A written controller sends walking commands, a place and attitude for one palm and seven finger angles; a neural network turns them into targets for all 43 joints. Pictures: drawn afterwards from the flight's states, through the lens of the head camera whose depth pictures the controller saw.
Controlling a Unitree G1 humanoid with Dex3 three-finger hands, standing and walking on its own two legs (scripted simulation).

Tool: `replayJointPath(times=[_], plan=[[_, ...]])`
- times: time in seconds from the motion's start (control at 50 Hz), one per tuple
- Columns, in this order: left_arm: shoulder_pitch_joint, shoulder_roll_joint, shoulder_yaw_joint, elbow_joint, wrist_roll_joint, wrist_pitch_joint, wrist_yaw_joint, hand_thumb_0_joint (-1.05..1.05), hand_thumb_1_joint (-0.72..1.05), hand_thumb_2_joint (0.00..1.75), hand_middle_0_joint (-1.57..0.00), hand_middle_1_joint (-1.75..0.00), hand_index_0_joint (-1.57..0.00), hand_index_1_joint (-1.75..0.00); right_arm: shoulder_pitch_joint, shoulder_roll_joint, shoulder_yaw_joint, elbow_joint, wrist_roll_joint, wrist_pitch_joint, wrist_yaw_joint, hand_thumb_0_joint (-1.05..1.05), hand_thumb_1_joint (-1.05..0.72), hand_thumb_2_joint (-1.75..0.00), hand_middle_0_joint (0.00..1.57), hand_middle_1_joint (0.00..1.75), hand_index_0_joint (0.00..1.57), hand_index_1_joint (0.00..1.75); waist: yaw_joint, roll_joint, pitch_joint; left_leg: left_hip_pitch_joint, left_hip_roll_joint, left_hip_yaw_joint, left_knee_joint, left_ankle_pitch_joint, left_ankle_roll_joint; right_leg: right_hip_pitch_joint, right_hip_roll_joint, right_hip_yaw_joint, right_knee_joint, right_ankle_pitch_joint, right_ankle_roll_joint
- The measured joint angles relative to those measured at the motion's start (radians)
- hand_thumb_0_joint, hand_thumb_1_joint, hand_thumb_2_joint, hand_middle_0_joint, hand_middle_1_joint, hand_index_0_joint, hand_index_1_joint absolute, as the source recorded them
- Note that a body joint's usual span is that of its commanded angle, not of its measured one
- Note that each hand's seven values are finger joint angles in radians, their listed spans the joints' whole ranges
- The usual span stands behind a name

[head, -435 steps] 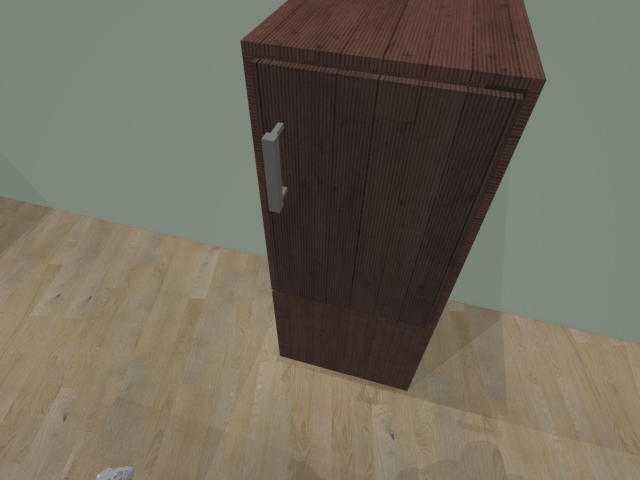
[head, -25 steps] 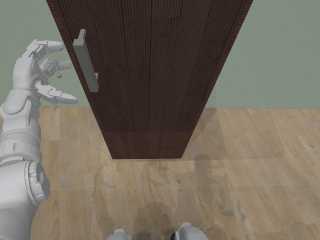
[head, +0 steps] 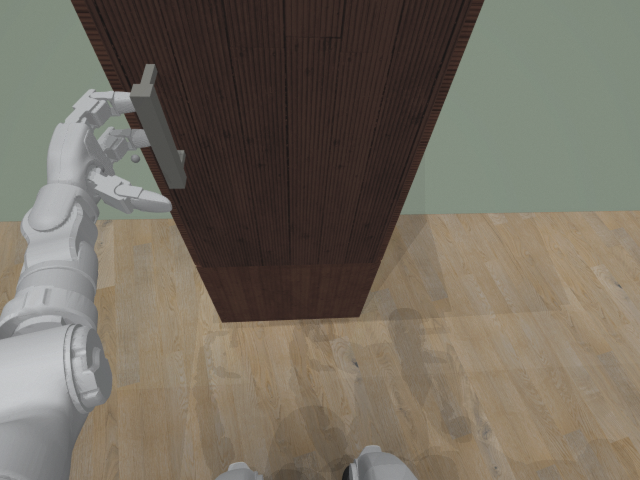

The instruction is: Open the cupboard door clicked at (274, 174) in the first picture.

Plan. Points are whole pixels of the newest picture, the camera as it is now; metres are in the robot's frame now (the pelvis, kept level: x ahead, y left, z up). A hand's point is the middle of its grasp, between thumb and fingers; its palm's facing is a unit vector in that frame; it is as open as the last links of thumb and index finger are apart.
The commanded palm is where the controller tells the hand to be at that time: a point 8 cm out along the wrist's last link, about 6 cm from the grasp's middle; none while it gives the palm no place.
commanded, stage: slide the fingers in behind the handle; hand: left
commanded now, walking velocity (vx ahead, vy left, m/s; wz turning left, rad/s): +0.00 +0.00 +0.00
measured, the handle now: (164, 131) +0.53 +0.16 +0.10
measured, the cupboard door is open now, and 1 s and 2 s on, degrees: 0 0 0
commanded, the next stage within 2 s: close the thumb around the handle in 1.24 s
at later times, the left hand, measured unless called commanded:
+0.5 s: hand (163, 159) +0.48 +0.16 +0.11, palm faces -0.05 -1.00 +0.00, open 14.0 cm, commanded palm +0.46 +0.21 +0.11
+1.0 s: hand (179, 160) +0.48 +0.14 +0.11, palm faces -0.02 -1.00 -0.01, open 14.0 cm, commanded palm +0.45 +0.19 +0.11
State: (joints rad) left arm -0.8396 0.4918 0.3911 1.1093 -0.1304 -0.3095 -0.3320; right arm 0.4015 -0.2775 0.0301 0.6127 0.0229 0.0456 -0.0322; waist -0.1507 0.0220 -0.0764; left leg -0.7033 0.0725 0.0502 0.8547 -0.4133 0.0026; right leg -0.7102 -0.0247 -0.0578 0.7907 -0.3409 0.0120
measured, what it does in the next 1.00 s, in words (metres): stands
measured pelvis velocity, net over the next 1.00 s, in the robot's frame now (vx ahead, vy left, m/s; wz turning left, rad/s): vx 0.00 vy -0.01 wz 0.01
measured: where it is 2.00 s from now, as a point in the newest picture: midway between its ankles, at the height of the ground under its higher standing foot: outside the picture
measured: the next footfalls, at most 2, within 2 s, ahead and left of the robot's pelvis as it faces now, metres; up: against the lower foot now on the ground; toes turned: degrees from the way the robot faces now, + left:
none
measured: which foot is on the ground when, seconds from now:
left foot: down 0.00-1.00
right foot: down 0.00-1.00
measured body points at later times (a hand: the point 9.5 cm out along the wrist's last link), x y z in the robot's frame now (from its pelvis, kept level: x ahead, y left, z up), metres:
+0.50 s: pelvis +0.00 +0.00 +0.00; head +0.09 +0.00 +0.44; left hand +0.48 +0.21 +0.11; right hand +0.03 -0.27 -0.12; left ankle +0.00 +0.12 -0.70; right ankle +0.02 -0.13 -0.70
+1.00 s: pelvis +0.00 -0.01 +0.00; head +0.08 -0.01 +0.44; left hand +0.47 +0.19 +0.11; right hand +0.03 -0.27 -0.12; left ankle +0.00 +0.12 -0.70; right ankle +0.02 -0.13 -0.70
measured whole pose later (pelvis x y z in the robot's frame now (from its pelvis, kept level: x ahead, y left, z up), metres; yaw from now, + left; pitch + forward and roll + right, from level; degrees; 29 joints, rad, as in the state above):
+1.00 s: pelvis +0.00 -0.01 +0.00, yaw +0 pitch +14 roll -1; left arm -0.84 0.35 0.29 1.09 -0.11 -0.36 -0.17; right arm 0.38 -0.26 0.01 0.64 0.01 0.02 -0.01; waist -0.13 0.03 -0.08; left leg -0.68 0.06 0.05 0.84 -0.40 -0.01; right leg -0.70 -0.03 -0.06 0.80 -0.35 0.00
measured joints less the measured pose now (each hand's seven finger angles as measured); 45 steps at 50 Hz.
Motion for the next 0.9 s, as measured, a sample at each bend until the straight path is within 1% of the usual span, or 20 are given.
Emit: replayJointPath(times=[0.12, 0.2, 0.28, 0.38, 0.56, 0.66, 0.82, 0.9], plan=[[0.011, -0.022, -0.023, -0.019, -0.007, -0.022, 0.023, -0.02, -0.50, 0.30, -0.30, -1.20, -0.30, -1.20, -0.003, 0.008, 0.000, -0.003, 0.000, -0.005, 0.007, 0.01, -0.91, -0.89, 0.20, 0.30, 0.20, 0.30, 0.014, 0.003, -0.001, 0.010, -0.002, 0.001, -0.005, 0.001, -0.001, 0.008, -0.002, 0.001, 0.000, -0.001, 0.000], [0.000, -0.040, -0.042, -0.005, -0.011, -0.018, 0.025, -0.01, -0.50, 0.30, -0.30, -1.20, -0.30, -1.20, -0.011, 0.009, 0.002, 0.005, 0.001, -0.005, 0.009, 0.01, -0.91, -0.89, 0.20, 0.30, 0.20, 0.30, 0.021, 0.004, -0.002, 0.012, -0.005, -0.004, -0.004, 0.001, -0.001, 0.012, -0.004, -0.003, 0.002, -0.004, -0.001], [-0.004, -0.054, -0.046, 0.000, -0.007, -0.015, 0.038, -0.01, -0.50, 0.30, -0.30, -1.20, -0.30, -1.20, -0.021, 0.010, 0.000, 0.005, 0.000, -0.009, 0.008, 0.01, -0.91, -0.89, 0.20, 0.30, 0.20, 0.30, 0.020, 0.002, -0.001, 0.012, -0.007, -0.005, -0.004, 0.002, -0.002, 0.011, -0.006, -0.004, 0.005, -0.006, -0.001], [0.003, -0.081, -0.062, -0.024, -0.003, -0.035, 0.062, -0.02, -0.50, 0.30, -0.30, -1.20, -0.30, -1.20, -0.023, 0.009, -0.005, 0.005, -0.003, -0.016, 0.012, 0.01, -0.91, -0.89, 0.20, 0.30, 0.20, 0.30, 0.023, 0.001, -0.002, 0.011, -0.007, -0.004, -0.003, 0.001, -0.003, 0.009, -0.006, -0.003, 0.009, -0.008, -0.002], [-0.018, -0.094, -0.068, -0.006, 0.010, -0.029, 0.099, -0.02, -0.50, 0.30, -0.30, -1.20, -0.30, -1.20, -0.025, 0.009, -0.006, 0.011, -0.005, -0.018, 0.014, 0.01, -0.91, -0.89, 0.20, 0.30, 0.20, 0.30, 0.015, 0.002, 0.004, 0.010, -0.008, -0.003, -0.004, 0.004, -0.004, 0.004, -0.007, -0.001, 0.013, -0.008, -0.004], [0.004, -0.108, -0.067, -0.029, 0.005, -0.042, 0.111, -0.02, -0.50, 0.30, -0.30, -1.20, -0.30, -1.20, -0.012, 0.012, -0.009, 0.016, -0.006, -0.019, 0.018, 0.01, -0.91, -0.89, 0.20, 0.30, 0.20, 0.30, 0.020, 0.004, -0.001, 0.017, -0.006, 0.001, -0.011, 0.005, -0.006, 0.008, -0.005, 0.003, 0.010, -0.007, -0.005], [-0.002, -0.140, -0.107, -0.022, 0.000, -0.038, 0.128, -0.01, -0.50, 0.30, -0.30, -1.20, -0.30, -1.20, -0.011, 0.014, -0.012, 0.028, -0.005, -0.018, 0.021, 0.01, -0.91, -0.89, 0.20, 0.30, 0.20, 0.30, 0.025, 0.006, -0.001, 0.029, -0.008, -0.005, -0.015, 0.006, -0.007, 0.022, -0.006, -0.002, 0.006, -0.009, -0.006], [-0.009, -0.145, -0.096, -0.017, 0.010, -0.042, 0.154, -0.01, -0.50, 0.30, -0.30, -1.20, -0.30, -1.20, -0.019, 0.016, -0.013, 0.028, -0.007, -0.022, 0.022, 0.01, -0.91, -0.89, 0.20, 0.30, 0.20, 0.30, 0.023, 0.003, 0.001, 0.026, -0.009, -0.004, -0.016, 0.009, -0.008, 0.017, -0.007, -0.001, 0.009, -0.008, -0.007]])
